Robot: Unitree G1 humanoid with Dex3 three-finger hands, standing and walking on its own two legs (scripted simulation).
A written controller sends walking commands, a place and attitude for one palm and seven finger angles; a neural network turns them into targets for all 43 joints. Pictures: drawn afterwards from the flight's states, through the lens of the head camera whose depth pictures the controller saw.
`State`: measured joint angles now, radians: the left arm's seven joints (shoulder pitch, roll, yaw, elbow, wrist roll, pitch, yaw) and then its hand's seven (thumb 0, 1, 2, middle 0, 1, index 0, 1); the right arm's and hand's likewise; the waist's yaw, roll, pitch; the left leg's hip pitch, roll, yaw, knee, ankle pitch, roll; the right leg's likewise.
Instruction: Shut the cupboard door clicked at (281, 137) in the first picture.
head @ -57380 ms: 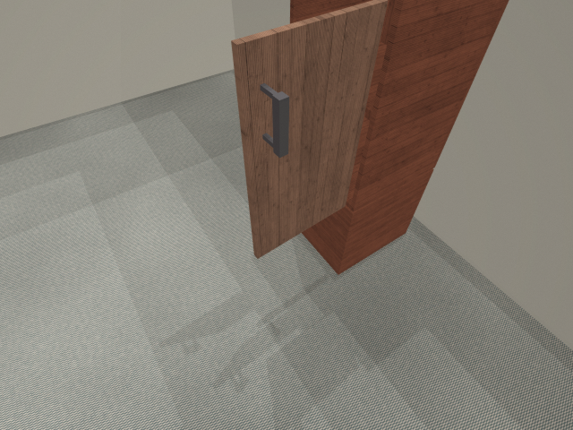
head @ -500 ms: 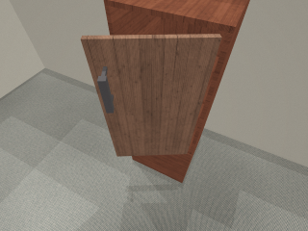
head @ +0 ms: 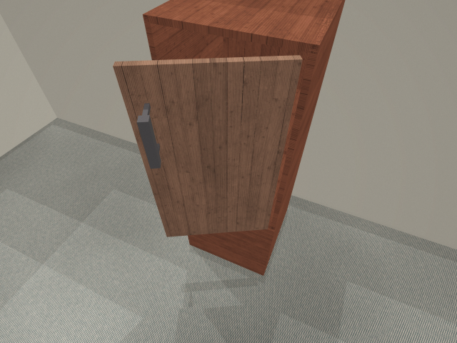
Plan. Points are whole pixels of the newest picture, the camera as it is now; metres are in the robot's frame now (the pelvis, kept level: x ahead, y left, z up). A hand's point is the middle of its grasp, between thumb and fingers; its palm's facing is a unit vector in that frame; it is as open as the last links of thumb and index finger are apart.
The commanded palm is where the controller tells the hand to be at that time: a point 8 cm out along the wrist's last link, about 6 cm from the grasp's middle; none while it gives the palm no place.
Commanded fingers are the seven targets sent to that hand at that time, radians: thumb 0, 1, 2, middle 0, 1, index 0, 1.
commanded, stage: look again from close up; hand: left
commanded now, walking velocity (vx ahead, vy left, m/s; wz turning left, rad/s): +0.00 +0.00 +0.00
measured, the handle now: (151, 136) +0.48 +0.18 +0.11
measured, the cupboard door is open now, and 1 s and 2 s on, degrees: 29 29 29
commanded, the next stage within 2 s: raise the hand and make a fist in 0.56 s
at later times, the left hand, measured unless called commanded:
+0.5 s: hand out of the picture +0.03 +0.17 -0.17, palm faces +0.00 -0.98 -0.19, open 7.4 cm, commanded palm none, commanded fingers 0.00 0.90 0.90 -0.20 -0.30 -0.20 -0.30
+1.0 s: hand (141, 306) +0.19 +0.16 -0.03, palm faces +0.09 -1.00 +0.01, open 6.6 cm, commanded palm +0.14 +0.23 -0.03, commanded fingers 0.00 0.90 0.90 -0.51 -0.64 -0.51 -0.64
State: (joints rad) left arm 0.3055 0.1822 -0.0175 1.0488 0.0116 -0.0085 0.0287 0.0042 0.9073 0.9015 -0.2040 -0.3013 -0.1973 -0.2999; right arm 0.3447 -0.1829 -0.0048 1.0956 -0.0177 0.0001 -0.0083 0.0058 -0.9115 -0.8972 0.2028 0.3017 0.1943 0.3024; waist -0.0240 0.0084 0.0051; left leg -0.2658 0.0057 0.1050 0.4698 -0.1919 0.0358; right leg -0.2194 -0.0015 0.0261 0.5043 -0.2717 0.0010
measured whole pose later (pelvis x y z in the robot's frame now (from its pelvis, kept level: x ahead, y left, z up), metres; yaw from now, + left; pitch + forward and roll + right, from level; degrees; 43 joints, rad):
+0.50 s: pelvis +0.03 +0.00 +0.00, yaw +0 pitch -1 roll +0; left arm 0.27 0.17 -0.02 1.11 0.01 -0.02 0.03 0.00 0.91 0.90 -0.20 -0.30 -0.20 -0.30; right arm 0.20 -0.17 0.00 1.11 -0.01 -0.03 -0.02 0.01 -0.92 -0.90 0.20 0.30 0.20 0.30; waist 0.00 -0.02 0.03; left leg -0.21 0.01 0.11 0.44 -0.22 0.03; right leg -0.16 0.01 0.03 0.45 -0.28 0.00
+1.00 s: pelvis +0.00 -0.03 -0.07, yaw +3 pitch +11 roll +1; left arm 0.42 0.16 0.15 0.11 -0.27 -0.52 -0.27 0.00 0.91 0.90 -0.35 -0.46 -0.34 -0.46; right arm 0.17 -0.23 -0.07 0.60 0.01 -0.26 0.00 0.01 -0.91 -0.90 0.21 0.30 0.20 0.30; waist 0.01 -0.03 -0.14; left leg -0.78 0.03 0.04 1.03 -0.43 0.00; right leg -0.71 0.00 -0.05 1.07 -0.55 -0.05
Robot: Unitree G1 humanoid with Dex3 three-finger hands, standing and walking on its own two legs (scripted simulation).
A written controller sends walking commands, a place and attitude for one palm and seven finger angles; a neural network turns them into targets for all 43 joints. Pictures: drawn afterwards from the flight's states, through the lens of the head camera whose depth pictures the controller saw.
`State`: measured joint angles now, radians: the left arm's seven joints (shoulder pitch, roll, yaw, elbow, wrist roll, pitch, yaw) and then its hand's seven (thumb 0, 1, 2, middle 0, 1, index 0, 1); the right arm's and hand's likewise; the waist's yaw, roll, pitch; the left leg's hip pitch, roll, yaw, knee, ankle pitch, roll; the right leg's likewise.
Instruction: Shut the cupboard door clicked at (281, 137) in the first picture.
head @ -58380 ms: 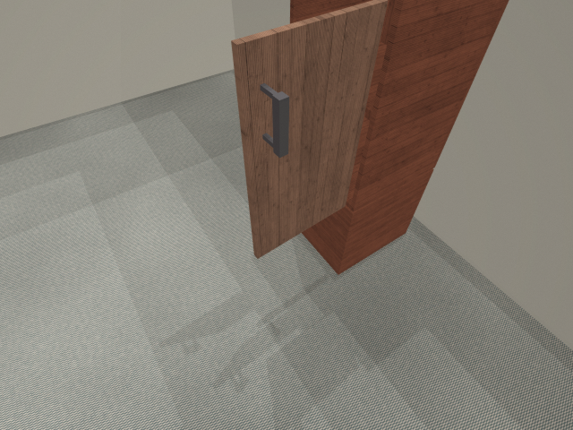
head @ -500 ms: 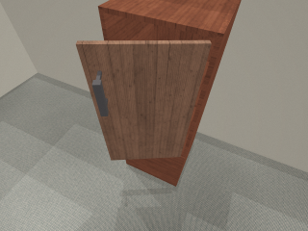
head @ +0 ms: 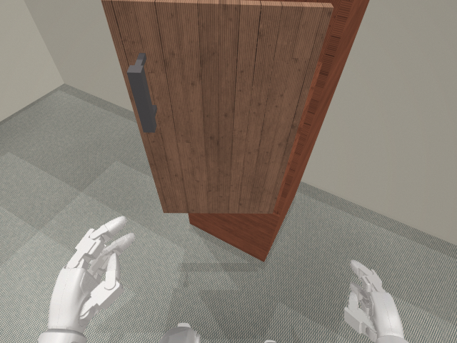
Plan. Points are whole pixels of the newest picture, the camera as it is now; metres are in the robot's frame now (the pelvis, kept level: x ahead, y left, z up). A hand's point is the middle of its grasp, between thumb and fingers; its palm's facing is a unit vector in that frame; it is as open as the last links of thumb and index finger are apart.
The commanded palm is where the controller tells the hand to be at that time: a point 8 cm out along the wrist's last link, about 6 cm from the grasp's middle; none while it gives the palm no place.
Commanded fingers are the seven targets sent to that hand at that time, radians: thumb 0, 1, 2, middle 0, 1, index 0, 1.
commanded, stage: raise the hand and make a fist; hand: left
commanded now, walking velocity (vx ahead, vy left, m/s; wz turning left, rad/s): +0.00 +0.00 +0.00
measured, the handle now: (145, 94) +0.48 +0.19 +0.18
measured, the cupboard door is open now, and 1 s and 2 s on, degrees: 29 29 29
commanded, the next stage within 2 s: bring the fist close to the handle in 1.58 s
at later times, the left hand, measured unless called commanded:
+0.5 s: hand (87, 269) +0.20 +0.21 +0.09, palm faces +0.11 -0.99 -0.04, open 4.2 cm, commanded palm +0.17 +0.25 +0.10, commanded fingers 0.00 0.90 0.90 -0.97 -1.14 -0.97 -1.14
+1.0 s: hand (68, 236) +0.22 +0.22 +0.15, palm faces +0.09 -0.99 -0.05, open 3.1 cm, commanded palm +0.19 +0.27 +0.16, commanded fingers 0.00 0.90 0.90 -1.30 -1.50 -1.30 -1.50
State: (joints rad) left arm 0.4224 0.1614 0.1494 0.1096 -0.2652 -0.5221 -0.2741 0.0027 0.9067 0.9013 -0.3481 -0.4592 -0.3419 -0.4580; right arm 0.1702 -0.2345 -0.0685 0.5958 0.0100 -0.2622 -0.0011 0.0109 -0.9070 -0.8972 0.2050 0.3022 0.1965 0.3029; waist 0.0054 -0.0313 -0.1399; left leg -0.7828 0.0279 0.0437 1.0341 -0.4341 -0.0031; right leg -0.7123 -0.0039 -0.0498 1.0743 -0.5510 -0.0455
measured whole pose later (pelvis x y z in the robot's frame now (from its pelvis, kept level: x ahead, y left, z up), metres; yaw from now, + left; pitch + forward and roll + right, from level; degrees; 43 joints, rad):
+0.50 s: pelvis +0.00 +0.01 +0.02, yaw +1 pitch +9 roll -2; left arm 0.48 0.23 0.19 -0.14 -0.31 -0.30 -0.19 0.02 0.90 0.90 -0.80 -0.95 -0.79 -0.95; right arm 0.31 -0.22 0.01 0.56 0.02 -0.23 -0.07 0.01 -0.90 -0.90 0.21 0.30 0.20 0.30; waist 0.00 0.03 -0.12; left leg -0.71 0.04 0.00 0.96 -0.41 0.00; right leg -0.60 0.02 -0.09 0.94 -0.49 -0.03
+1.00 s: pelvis +0.01 +0.03 +0.04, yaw +2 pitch +3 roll -2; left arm 0.37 0.25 0.16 -0.24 -0.27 -0.10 -0.15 0.02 0.90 0.90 -1.24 -1.43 -1.24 -1.43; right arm 0.24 -0.22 0.07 0.54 0.04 -0.24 -0.07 0.01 -0.90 -0.90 0.21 0.30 0.20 0.30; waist 0.03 0.04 -0.09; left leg -0.50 0.01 0.01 0.81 -0.36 0.03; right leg -0.38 0.00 -0.08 0.76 -0.43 -0.01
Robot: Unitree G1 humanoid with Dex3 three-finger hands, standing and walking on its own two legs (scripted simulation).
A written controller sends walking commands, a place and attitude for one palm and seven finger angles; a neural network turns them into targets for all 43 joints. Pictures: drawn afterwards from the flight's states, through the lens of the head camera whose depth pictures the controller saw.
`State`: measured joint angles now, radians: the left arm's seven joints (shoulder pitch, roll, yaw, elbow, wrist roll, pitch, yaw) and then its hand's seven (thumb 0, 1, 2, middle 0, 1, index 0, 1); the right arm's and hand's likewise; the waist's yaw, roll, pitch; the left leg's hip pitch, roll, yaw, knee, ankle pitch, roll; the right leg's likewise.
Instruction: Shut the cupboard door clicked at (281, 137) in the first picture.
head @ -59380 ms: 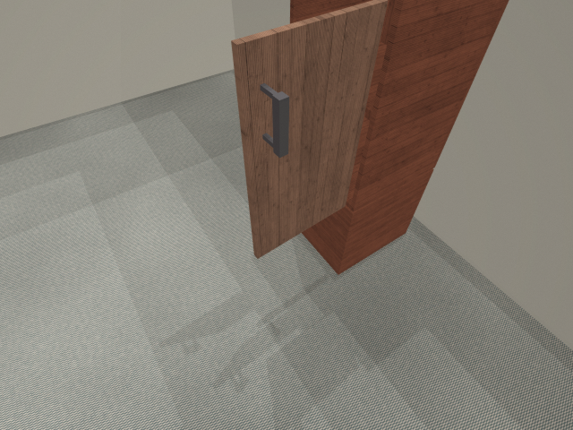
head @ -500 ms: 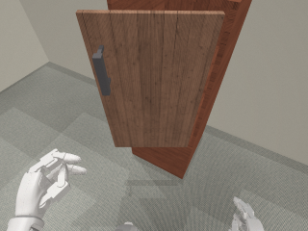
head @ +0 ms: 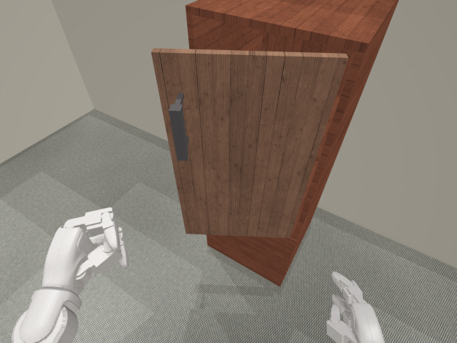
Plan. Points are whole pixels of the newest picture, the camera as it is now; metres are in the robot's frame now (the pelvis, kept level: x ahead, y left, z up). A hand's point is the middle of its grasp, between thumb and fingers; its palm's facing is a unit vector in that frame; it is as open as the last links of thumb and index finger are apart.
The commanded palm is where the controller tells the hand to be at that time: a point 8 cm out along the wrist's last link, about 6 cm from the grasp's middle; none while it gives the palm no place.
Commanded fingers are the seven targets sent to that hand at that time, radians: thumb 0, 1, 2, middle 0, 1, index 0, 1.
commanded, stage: raise the hand and make a fist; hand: left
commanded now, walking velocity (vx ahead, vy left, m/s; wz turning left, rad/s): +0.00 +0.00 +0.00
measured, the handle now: (181, 127) +0.48 +0.15 +0.14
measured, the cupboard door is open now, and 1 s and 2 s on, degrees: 29 29 29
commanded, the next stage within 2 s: bring the fist close to the handle in 0.58 s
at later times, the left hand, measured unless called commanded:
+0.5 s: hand (126, 233) +0.23 +0.17 +0.13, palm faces +0.08 -1.00 -0.03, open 3.1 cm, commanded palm +0.20 +0.22 +0.14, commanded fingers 0.00 0.90 0.90 -1.30 -1.50 -1.30 -1.50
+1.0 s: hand (158, 210) +0.28 +0.14 +0.14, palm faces +0.03 -1.00 -0.03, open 3.1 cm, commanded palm +0.25 +0.19 +0.14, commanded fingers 0.00 0.90 0.90 -1.30 -1.50 -1.30 -1.50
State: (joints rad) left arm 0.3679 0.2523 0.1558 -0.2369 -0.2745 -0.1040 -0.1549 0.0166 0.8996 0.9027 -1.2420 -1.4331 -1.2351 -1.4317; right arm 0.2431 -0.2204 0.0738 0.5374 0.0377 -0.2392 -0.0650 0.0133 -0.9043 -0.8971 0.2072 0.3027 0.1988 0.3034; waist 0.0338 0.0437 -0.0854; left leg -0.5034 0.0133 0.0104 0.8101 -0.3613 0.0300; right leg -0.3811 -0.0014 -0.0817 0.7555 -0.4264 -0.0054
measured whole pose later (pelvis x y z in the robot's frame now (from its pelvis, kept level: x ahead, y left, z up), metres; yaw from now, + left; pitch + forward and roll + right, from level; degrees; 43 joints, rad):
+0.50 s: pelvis +0.00 -0.02 +0.02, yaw +0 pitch +0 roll -1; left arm 0.29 0.24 0.19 -0.20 -0.28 -0.01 -0.16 0.02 0.90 0.90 -1.30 -1.50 -1.30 -1.50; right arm 0.25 -0.25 0.05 0.60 0.05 -0.24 -0.08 0.01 -0.91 -0.90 0.21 0.30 0.20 0.30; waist 0.03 0.04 -0.06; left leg -0.36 0.02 0.02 0.66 -0.30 0.01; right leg -0.26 0.01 -0.07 0.64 -0.38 -0.03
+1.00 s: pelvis +0.00 -0.02 +0.02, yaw -1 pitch +0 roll +0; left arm 0.11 0.21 0.12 -0.08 -0.23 0.01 -0.11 0.02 0.90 0.90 -1.31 -1.50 -1.30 -1.50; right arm 0.23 -0.24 0.06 0.62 0.04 -0.23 -0.07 0.01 -0.91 -0.90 0.21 0.30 0.20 0.30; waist 0.02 0.04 -0.05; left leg -0.35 0.02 0.02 0.64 -0.29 0.00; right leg -0.26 0.01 -0.07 0.64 -0.38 -0.03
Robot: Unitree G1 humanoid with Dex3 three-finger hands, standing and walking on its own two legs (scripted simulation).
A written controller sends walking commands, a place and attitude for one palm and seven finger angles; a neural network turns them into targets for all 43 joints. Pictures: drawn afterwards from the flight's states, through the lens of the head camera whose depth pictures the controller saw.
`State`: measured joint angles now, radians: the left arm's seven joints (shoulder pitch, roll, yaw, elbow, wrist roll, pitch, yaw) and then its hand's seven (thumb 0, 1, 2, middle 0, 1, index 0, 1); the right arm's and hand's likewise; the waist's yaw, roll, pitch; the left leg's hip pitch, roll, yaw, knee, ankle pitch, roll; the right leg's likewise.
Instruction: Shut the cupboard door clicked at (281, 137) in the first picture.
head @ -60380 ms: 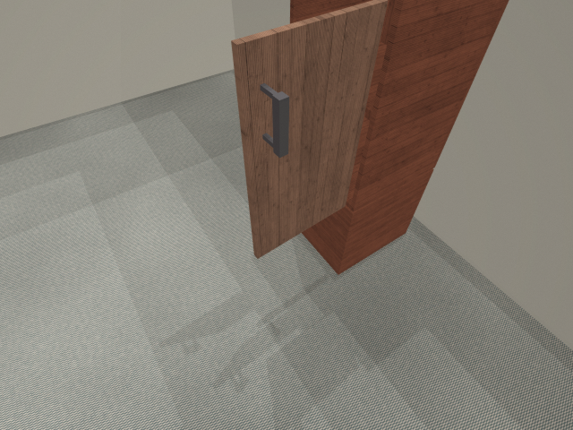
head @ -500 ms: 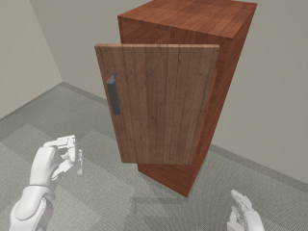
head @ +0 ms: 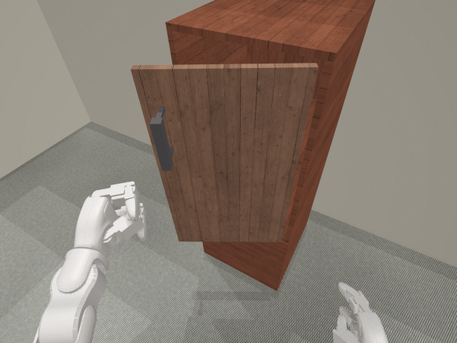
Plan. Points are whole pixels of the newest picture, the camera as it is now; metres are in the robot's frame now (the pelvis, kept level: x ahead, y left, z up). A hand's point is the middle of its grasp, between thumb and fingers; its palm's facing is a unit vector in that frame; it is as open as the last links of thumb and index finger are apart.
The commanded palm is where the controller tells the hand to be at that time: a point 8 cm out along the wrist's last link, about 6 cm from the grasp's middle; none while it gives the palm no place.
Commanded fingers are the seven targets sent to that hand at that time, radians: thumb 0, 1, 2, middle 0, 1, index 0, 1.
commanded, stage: bring the fist close to the handle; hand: left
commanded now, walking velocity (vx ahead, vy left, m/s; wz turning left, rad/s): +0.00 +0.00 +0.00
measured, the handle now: (164, 139) +0.47 +0.18 +0.12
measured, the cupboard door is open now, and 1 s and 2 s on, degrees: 29 29 20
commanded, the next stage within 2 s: push the door shut along its arc in 1.08 s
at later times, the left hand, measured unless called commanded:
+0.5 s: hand (167, 188) +0.33 +0.14 +0.13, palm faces +0.04 -1.00 -0.01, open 3.1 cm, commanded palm +0.32 +0.18 +0.12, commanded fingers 0.00 0.90 0.90 -1.30 -1.50 -1.30 -1.50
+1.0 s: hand (177, 174) +0.38 +0.13 +0.12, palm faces +0.06 -1.00 +0.00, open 3.1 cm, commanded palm +0.35 +0.18 +0.12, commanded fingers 0.00 0.90 0.90 -1.30 -1.50 -1.30 -1.50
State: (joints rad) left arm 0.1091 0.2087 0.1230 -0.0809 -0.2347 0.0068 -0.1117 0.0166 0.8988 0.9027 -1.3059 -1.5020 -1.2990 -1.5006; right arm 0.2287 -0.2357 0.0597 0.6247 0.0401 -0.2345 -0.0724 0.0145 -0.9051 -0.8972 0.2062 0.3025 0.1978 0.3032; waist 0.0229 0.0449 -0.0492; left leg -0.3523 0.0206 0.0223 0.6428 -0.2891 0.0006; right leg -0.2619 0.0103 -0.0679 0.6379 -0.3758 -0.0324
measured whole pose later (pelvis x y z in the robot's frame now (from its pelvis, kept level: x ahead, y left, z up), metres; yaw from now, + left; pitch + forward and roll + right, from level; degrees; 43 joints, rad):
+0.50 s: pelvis +0.00 +0.00 +0.00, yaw -1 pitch +0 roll +0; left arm -0.16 0.16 0.07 0.15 -0.17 0.02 0.00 0.02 0.90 0.90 -1.30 -1.50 -1.30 -1.50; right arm 0.22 -0.24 0.05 0.64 0.04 -0.14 -0.05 0.01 -0.91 -0.90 0.21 0.30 0.20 0.30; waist 0.00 0.04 -0.04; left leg -0.34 0.02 0.04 0.62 -0.28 0.00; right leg -0.26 0.01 -0.05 0.62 -0.37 -0.03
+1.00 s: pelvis +0.01 +0.00 +0.00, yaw -2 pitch +2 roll +0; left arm -0.31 0.15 0.12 0.38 -0.16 -0.07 0.03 0.02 0.90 0.90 -1.30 -1.50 -1.30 -1.50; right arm 0.26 -0.25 0.02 0.66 0.04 -0.07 -0.04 0.01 -0.91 -0.90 0.20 0.30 0.20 0.30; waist -0.02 0.03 -0.05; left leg -0.37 0.03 0.05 0.61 -0.28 0.00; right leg -0.29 0.02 -0.03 0.61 -0.36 -0.03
